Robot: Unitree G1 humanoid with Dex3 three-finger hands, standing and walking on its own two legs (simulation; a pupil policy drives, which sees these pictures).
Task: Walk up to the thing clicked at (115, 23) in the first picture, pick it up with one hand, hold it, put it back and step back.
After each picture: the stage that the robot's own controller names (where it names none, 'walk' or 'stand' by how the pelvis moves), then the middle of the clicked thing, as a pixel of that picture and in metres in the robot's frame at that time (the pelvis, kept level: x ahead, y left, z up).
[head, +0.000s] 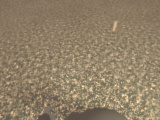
stand; (114, 26) +2.28 -0.57 -0.66
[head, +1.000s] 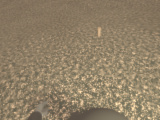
walk; (99, 32) +2.19 -0.04 -0.62
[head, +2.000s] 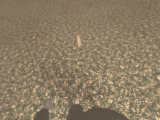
walk; (78, 41) +1.51 +0.35 -0.64
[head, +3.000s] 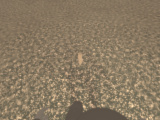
walk; (80, 58) +1.02 +0.27 -0.65
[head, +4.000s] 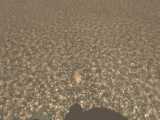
walk; (77, 77) +0.61 +0.21 -0.64
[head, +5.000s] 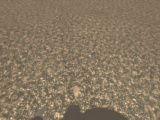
stand; (76, 91) +0.39 +0.15 -0.63
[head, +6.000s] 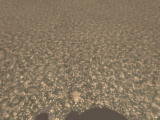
stand; (75, 96) +0.35 +0.17 -0.66
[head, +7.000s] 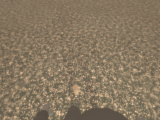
stand; (76, 90) +0.39 +0.18 -0.65
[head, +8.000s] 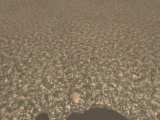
stand; (75, 98) +0.35 +0.18 -0.66
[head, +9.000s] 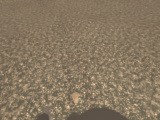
stand; (75, 98) +0.34 +0.18 -0.66
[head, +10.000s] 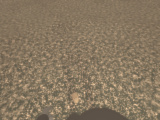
stand; (75, 98) +0.34 +0.19 -0.66
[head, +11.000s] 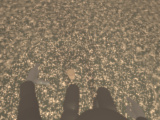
go down; (71, 74) +0.38 +0.18 -0.47
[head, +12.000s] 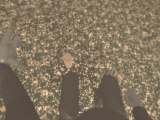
go down; (68, 61) +0.43 +0.20 -0.29
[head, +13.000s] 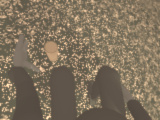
close in; (52, 53) +0.42 +0.23 -0.18
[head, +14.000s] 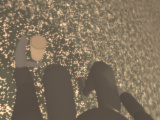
close; (37, 50) +0.42 +0.25 -0.16
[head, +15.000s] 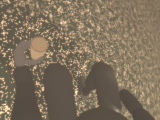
lift; (37, 51) +0.40 +0.25 -0.16
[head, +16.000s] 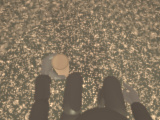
lift; (62, 68) +0.31 +0.20 -0.01
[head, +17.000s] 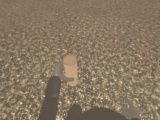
hold; (71, 72) +0.31 +0.14 +0.06
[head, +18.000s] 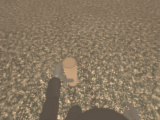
hold; (71, 73) +0.30 +0.14 +0.04
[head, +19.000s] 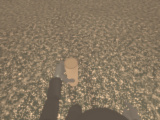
hold; (72, 74) +0.30 +0.14 +0.04
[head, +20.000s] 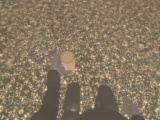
crouch; (69, 65) +0.36 +0.15 -0.03
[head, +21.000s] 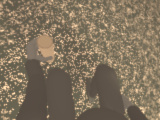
lower; (47, 51) +0.42 +0.22 -0.13
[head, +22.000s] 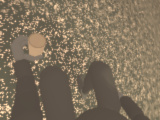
lower; (36, 49) +0.42 +0.24 -0.17
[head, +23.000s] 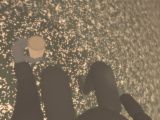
lower; (36, 52) +0.41 +0.25 -0.16
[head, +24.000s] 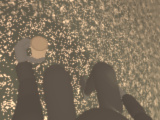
lower; (38, 52) +0.40 +0.25 -0.16
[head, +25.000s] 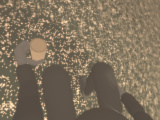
rest; (38, 54) +0.40 +0.25 -0.16
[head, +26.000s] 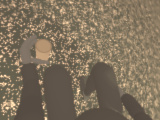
open; (42, 54) +0.40 +0.23 -0.16
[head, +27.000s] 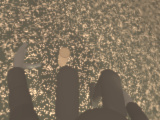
stand; (63, 58) +0.40 +0.20 -0.21
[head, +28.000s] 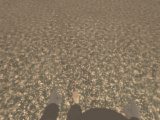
stand; (75, 97) +0.33 +0.15 -0.58
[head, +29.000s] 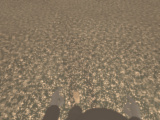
stand; (76, 97) +0.34 +0.15 -0.60
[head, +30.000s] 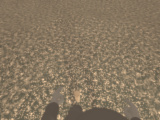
stand; (77, 96) +0.34 +0.15 -0.60
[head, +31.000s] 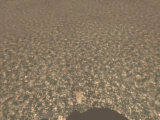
walk; (78, 98) +0.35 +0.15 -0.65
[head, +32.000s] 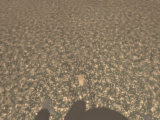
walk; (80, 80) +0.49 +0.15 -0.64
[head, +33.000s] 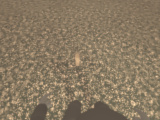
walk; (77, 60) +0.81 +0.20 -0.64
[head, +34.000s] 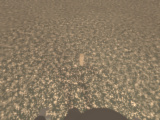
stand; (81, 59) +0.95 +0.16 -0.64
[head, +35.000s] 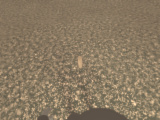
stand; (80, 62) +0.95 +0.21 -0.66
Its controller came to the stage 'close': yes
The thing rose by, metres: 0.68
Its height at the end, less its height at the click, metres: +0.00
